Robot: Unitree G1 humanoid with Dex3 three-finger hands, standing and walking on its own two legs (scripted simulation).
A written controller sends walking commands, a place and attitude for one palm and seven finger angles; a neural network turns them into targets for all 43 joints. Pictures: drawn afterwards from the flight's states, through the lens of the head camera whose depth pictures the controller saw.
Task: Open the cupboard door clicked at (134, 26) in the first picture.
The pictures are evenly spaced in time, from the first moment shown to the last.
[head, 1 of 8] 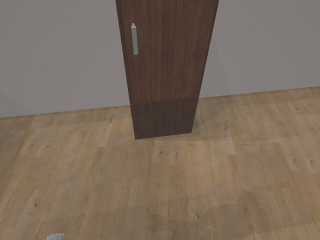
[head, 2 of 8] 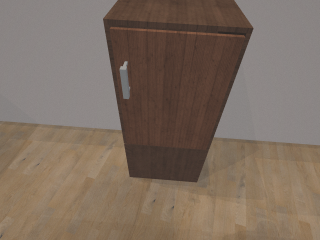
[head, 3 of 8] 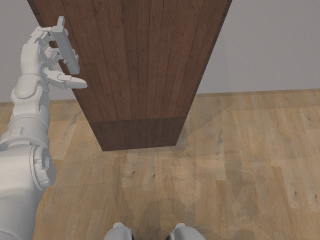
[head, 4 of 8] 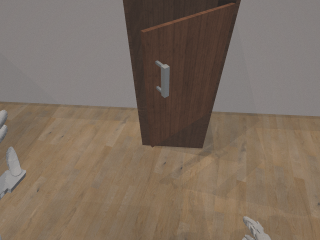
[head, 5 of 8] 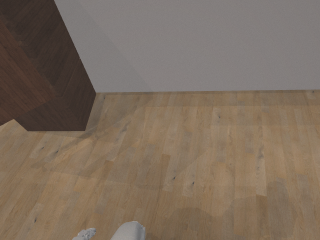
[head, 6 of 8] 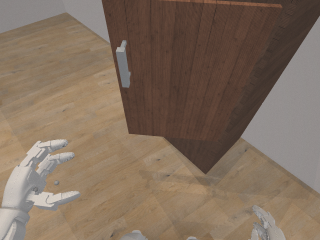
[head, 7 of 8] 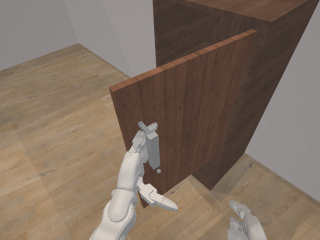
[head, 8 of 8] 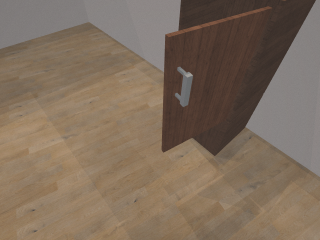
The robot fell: no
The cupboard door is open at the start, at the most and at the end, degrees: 0 82 79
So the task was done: yes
